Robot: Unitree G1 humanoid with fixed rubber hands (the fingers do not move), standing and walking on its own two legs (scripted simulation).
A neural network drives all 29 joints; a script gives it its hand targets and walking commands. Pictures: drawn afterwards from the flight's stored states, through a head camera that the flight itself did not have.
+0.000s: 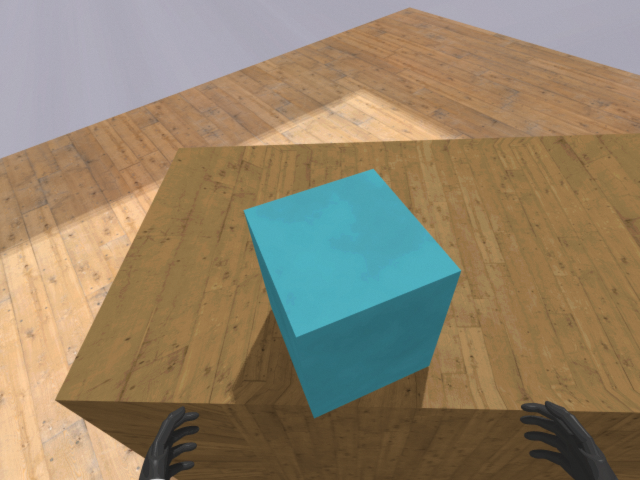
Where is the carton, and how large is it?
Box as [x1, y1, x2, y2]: [244, 169, 460, 417]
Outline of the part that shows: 373,169 244,210 272,310 314,417 427,366 429,364 460,272 459,268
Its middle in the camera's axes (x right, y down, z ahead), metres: +0.04 +0.09 +0.57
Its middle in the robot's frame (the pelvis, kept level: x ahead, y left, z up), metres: +0.38 +0.00 -0.01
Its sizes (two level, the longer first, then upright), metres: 0.210 0.200 0.250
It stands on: a pedestal, 0.63 m high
